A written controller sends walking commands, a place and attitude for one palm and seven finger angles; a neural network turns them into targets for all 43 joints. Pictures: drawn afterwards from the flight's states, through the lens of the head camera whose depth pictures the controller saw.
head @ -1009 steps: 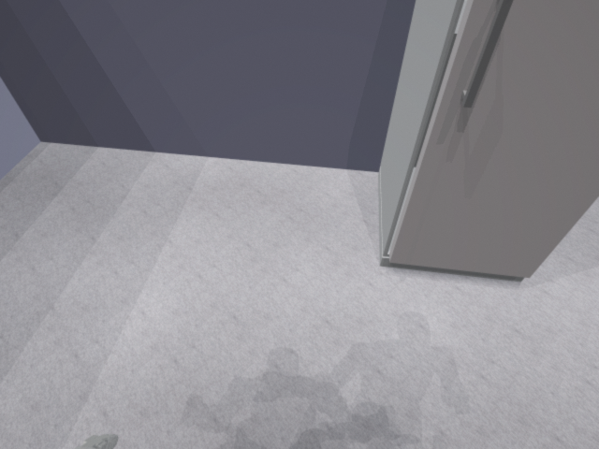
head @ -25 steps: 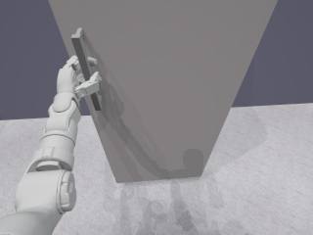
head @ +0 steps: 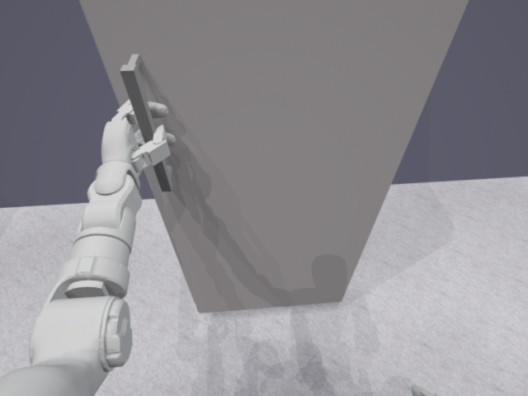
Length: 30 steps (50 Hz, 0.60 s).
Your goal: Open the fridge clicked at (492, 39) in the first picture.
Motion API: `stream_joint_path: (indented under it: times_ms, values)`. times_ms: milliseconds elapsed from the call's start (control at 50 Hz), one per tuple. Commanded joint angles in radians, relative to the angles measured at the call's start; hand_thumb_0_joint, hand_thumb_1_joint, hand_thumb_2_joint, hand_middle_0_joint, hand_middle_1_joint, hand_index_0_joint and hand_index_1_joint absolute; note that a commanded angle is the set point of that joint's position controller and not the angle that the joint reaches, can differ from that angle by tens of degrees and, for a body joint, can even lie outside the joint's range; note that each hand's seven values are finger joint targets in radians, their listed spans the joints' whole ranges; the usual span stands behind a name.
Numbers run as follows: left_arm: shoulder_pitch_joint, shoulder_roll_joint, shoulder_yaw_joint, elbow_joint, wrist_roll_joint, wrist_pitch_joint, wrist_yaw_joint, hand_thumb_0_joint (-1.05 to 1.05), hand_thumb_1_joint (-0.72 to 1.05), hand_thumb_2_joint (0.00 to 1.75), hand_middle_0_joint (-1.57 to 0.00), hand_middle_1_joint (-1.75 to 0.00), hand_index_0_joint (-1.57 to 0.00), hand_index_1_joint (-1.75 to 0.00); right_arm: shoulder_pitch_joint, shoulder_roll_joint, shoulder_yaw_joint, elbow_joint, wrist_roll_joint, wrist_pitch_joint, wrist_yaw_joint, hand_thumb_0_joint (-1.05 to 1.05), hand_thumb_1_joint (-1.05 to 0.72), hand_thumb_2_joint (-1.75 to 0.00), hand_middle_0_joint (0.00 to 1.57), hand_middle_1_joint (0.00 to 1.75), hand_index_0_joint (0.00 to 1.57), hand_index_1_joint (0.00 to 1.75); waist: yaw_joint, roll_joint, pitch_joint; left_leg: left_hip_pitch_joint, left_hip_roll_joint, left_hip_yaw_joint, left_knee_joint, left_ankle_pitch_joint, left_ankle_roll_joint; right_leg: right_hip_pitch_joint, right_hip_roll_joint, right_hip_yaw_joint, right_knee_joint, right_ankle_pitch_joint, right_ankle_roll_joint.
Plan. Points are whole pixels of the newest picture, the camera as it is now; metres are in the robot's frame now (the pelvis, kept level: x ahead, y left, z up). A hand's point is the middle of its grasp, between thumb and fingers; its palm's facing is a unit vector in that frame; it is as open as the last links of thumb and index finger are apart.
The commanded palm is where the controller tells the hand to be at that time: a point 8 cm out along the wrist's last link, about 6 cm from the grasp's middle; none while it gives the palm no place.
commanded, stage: grip the handle and tug to test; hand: left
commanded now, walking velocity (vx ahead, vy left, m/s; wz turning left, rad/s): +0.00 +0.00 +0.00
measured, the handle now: (152, 131) +0.50 +0.19 +0.15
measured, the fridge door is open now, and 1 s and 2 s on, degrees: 0 18 46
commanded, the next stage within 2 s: pull the door a little, standing still in 0.26 s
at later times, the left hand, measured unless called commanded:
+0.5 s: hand (161, 154) +0.42 +0.16 +0.17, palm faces +0.12 -0.99 +0.02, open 5.4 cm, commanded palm +0.38 +0.21 +0.16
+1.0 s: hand (173, 222) +0.30 +0.12 +0.16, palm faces +0.08 -0.98 -0.18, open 6.2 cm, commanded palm +0.26 +0.17 +0.16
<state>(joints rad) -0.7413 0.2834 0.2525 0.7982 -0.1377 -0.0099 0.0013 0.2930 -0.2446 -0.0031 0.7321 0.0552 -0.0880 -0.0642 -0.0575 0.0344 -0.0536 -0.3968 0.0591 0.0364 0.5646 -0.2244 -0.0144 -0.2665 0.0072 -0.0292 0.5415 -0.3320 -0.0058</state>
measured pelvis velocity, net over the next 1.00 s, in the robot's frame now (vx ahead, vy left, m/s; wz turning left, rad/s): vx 0.00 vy -0.01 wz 0.00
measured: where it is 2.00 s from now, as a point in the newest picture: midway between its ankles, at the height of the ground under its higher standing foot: outside the picture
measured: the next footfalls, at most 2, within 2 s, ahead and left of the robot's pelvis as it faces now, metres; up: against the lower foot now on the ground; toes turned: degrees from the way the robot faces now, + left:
left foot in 1.48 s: -0.01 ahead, +0.07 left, +0.00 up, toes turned +16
right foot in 1.68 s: +0.05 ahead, -0.24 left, +0.00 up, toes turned +21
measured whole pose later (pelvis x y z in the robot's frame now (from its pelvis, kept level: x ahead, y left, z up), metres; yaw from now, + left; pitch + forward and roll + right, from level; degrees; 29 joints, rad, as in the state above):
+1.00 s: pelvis +0.00 -0.01 +0.01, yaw +0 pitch +0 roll +0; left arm 0.03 0.22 0.02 -0.20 -0.08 0.04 0.09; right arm 0.14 -0.22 0.03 0.55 0.01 0.07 -0.08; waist -0.02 0.05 -0.01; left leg -0.28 0.05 0.04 0.48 -0.19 -0.03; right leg -0.17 0.00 -0.03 0.50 -0.33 -0.01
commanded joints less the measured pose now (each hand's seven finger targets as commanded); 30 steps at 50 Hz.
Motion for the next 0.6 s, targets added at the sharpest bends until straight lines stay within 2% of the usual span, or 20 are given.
stream_joint_path:
  times_ms: [0, 40, 100, 140, 200, 220, 300, 320, 340, 360, 380, 400, 440, 480, 520, 560, 580]
  values:
    - [-0.364, 0.157, 0.005, -0.333, -0.012, -0.068, -0.024, 0.0, 0.9, 0.9, -0.45, -1.4, -0.45, -1.4, -0.043, -0.14, -0.049, -0.141, 0.001, -0.039, -0.009, 0.0, -0.9, -0.9, 0.2, 0.3, 0.2, 0.3, 0.041, -0.018, -0.357, 0.297, -0.05, -0.013, -0.025, 0.272, 0.041, 0.031, 0.041, -0.005, -0.066, 0.404, -0.006]
    - [-0.35, 0.119, -0.024, -0.393, -0.019, -0.054, -0.025, 0.0, 0.9, 0.9, -0.45, -1.4, -0.45, -1.4, -0.059, -0.131, -0.047, -0.148, 0.006, -0.04, -0.008, 0.0, -0.9, -0.9, 0.2, 0.3, 0.2, 0.3, 0.036, -0.015, -0.352, 0.311, -0.049, -0.008, -0.024, 0.296, 0.042, 0.034, 0.041, -0.005, -0.068, 0.437, -0.004]
    - [-0.266, 0.144, 0.005, -0.426, -0.02, -0.022, -0.026, 0.0, 0.9, 0.9, -0.45, -1.4, -0.45, -1.4, -0.066, -0.137, -0.049, -0.152, 0.005, -0.032, -0.011, 0.0, -0.9, -0.9, 0.2, 0.3, 0.2, 0.3, 0.055, -0.031, -0.339, 0.311, -0.048, -0.002, -0.029, 0.331, 0.042, 0.067, 0.041, -0.007, -0.07, 0.476, -0.005]
    - [-0.258, 0.097, -0.03, -0.492, -0.025, -0.002, -0.027, 0.0, 0.9, 0.9, -0.45, -1.4, -0.45, -1.4, -0.082, -0.126, -0.047, -0.163, 0.008, -0.03, -0.011, 0.0, -0.9, -0.9, 0.2, 0.3, 0.2, 0.3, 0.051, -0.013, -0.339, 0.333, -0.047, -0.001, -0.032, 0.37, 0.041, 0.07, 0.04, -0.009, -0.07, 0.51, -0.005]
    - [-0.128, 0.135, 0.017, -0.538, -0.029, 0.038, -0.023, 0.0, 0.9, 0.9, -0.45, -1.4, -0.45, -1.4, -0.095, -0.133, -0.047, -0.173, 0.005, -0.022, -0.013, 0.0, -0.9, -0.9, 0.2, 0.3, 0.2, 0.3, 0.079, -0.032, -0.334, 0.33, -0.049, 0.01, -0.039, 0.398, 0.043, 0.115, 0.038, -0.008, -0.077, 0.557, -0.003]
    - [-0.104, 0.113, 0.003, -0.561, -0.031, 0.051, -0.025, 0.0, 0.9, 0.9, -0.45, -1.4, -0.45, -1.4, -0.105, -0.127, -0.044, -0.179, 0.008, -0.019, -0.012, 0.0, -0.9, -0.9, 0.2, 0.3, 0.2, 0.3, 0.079, -0.042, -0.325, 0.329, -0.047, 0.007, -0.045, 0.417, 0.043, 0.121, 0.036, -0.011, -0.076, 0.578, -0.003]
    - [-0.094, 0.096, -0.011, -0.648, -0.03, 0.101, -0.021, 0.0, 0.9, 0.9, -0.45, -1.4, -0.45, -1.4, -0.123, -0.124, -0.043, -0.187, 0.007, -0.005, -0.017, 0.0, -0.9, -0.9, 0.2, 0.3, 0.2, 0.3, 0.075, -0.023, -0.311, 0.363, -0.046, 0.011, -0.044, 0.473, 0.041, 0.132, 0.035, -0.013, -0.084, 0.618, -0.002]
    - [-0.083, 0.111, 0.007, -0.658, -0.032, 0.114, -0.017, 0.0, 0.9, 0.9, -0.45, -1.4, -0.45, -1.4, -0.131, -0.123, -0.042, -0.186, 0.006, -0.001, -0.019, 0.0, -0.9, -0.9, 0.2, 0.3, 0.2, 0.3, 0.078, -0.024, -0.309, 0.36, -0.045, 0.01, -0.047, 0.479, 0.041, 0.134, 0.033, -0.011, -0.084, 0.634, -0.001]
    - [-0.088, 0.098, -0.007, -0.675, -0.029, 0.125, -0.016, 0.0, 0.9, 0.9, -0.45, -1.4, -0.45, -1.4, -0.135, -0.12, -0.04, -0.188, 0.005, 0.003, -0.02, 0.0, -0.9, -0.9, 0.2, 0.3, 0.2, 0.3, 0.074, -0.027, -0.305, 0.364, -0.047, 0.011, -0.048, 0.48, 0.04, 0.135, 0.033, -0.012, -0.085, 0.636, -0.001]
    - [-0.153, 0.127, 0.008, -0.677, -0.026, 0.132, -0.012, 0.0, 0.9, 0.9, -0.45, -1.4, -0.45, -1.4, -0.137, -0.122, -0.038, -0.178, 0.005, 0.009, -0.025, 0.0, -0.9, -0.9, 0.2, 0.3, 0.2, 0.3, 0.058, -0.016, -0.292, 0.367, -0.047, 0.01, -0.048, 0.463, 0.039, 0.116, 0.032, -0.008, -0.091, 0.623, 0.0]
    - [-0.179, 0.124, 0.008, -0.648, -0.025, 0.143, -0.009, 0.0, 0.9, 0.9, -0.45, -1.4, -0.45, -1.4, -0.136, -0.122, -0.035, -0.169, 0.001, 0.015, -0.03, 0.0, -0.9, -0.9, 0.2, 0.3, 0.2, 0.3, 0.05, -0.04, -0.277, 0.36, -0.051, 0.009, -0.048, 0.437, 0.041, 0.103, 0.032, -0.007, -0.097, 0.609, 0.002]
    - [-0.136, 0.124, 0.016, -0.657, -0.027, 0.147, -0.01, 0.0, 0.9, 0.9, -0.45, -1.4, -0.45, -1.4, -0.139, -0.123, -0.037, -0.175, -0.002, 0.018, -0.03, 0.0, -0.9, -0.9, 0.2, 0.3, 0.2, 0.3, 0.065, -0.031, -0.287, 0.365, -0.051, 0.011, -0.051, 0.445, 0.041, 0.123, 0.03, -0.006, -0.097, 0.613, 0.0]
    - [-0.069, 0.079, -0.008, -0.676, -0.032, 0.157, -0.013, 0.0, 0.9, 0.9, -0.45, -1.4, -0.45, -1.4, -0.155, -0.113, -0.034, -0.187, 0.001, 0.021, -0.03, 0.0, -0.9, -0.9, 0.2, 0.3, 0.2, 0.3, 0.072, -0.03, -0.296, 0.374, -0.052, 0.011, -0.051, 0.469, 0.039, 0.135, 0.028, -0.011, -0.093, 0.634, -0.002]
    - [-0.019, 0.076, -0.007, -0.728, -0.036, 0.158, -0.018, 0.0, 0.9, 0.9, -0.45, -1.4, -0.45, -1.4, -0.169, -0.111, -0.033, -0.2, -0.001, 0.023, -0.028, 0.0, -0.9, -0.9, 0.2, 0.3, 0.2, 0.3, 0.084, -0.019, -0.322, 0.39, -0.053, 0.013, -0.052, 0.5, 0.038, 0.159, 0.025, -0.01, -0.088, 0.674, -0.001]
    - [0.06, 0.067, -0.014, -0.772, -0.041, 0.156, -0.024, 0.0, 0.9, 0.9, -0.45, -1.4, -0.45, -1.4, -0.185, -0.108, -0.031, -0.216, 0.0, 0.026, -0.025, 0.0, -0.9, -0.9, 0.2, 0.3, 0.2, 0.3, 0.094, -0.047, -0.319, 0.387, -0.05, 0.015, -0.059, 0.517, 0.039, 0.184, 0.021, -0.012, -0.086, 0.704, 0.001]
    - [0.119, 0.056, -0.022, -0.851, -0.042, 0.152, -0.027, 0.0, 0.9, 0.9, -0.45, -1.4, -0.45, -1.4, -0.203, -0.101, -0.029, -0.233, 0.0, 0.026, -0.022, 0.0, -0.9, -0.9, 0.2, 0.3, 0.2, 0.3, 0.103, -0.039, -0.331, 0.401, -0.05, 0.016, -0.063, 0.533, 0.038, 0.198, 0.022, -0.013, -0.084, 0.717, 0.001]
    - [0.173, 0.052, -0.021, -0.872, -0.045, 0.157, -0.03, 0.0, 0.9, 0.9, -0.45, -1.4, -0.45, -1.4, -0.213, -0.099, -0.026, -0.241, 0.0, 0.027, -0.02, 0.0, -0.9, -0.9, 0.2, 0.3, 0.2, 0.3, 0.109, -0.047, -0.316, 0.396, -0.05, 0.019, -0.066, 0.524, 0.039, 0.199, 0.022, -0.013, -0.087, 0.728, 0.005]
